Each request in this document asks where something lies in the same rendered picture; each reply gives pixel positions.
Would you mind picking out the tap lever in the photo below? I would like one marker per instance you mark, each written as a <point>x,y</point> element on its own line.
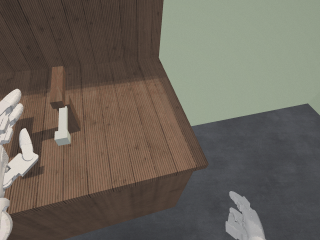
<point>62,136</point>

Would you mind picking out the robot right hand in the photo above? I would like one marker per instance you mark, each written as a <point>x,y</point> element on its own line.
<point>246,225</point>

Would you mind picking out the robot left hand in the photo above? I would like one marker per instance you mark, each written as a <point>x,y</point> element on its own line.
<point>10,112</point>

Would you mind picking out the robot left forearm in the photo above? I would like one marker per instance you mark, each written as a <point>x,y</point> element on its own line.
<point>6,223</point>

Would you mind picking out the counter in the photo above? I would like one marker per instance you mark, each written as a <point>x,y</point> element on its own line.
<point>132,149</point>

